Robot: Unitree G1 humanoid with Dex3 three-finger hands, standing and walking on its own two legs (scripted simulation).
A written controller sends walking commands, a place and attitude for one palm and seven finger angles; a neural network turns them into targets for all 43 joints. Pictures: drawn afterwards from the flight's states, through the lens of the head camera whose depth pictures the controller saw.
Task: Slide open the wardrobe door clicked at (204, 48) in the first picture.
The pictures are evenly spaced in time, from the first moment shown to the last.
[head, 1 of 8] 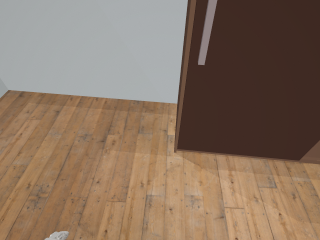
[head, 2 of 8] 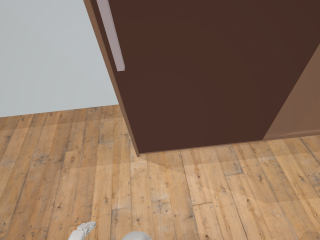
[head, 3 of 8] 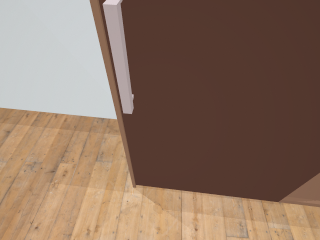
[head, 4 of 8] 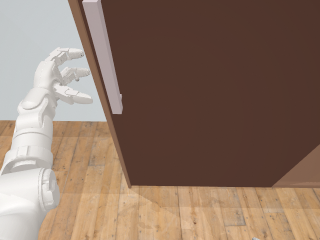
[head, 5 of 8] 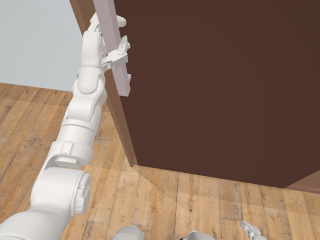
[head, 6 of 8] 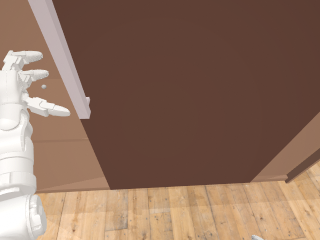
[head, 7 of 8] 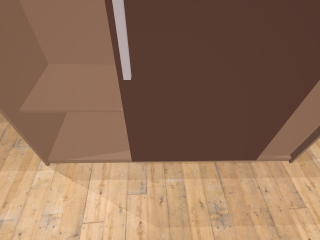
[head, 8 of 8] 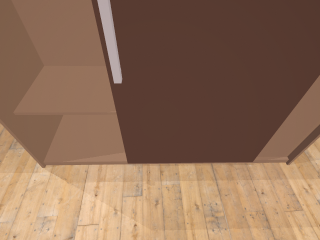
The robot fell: no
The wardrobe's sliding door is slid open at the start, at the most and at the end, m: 0.00 0.58 0.58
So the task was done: yes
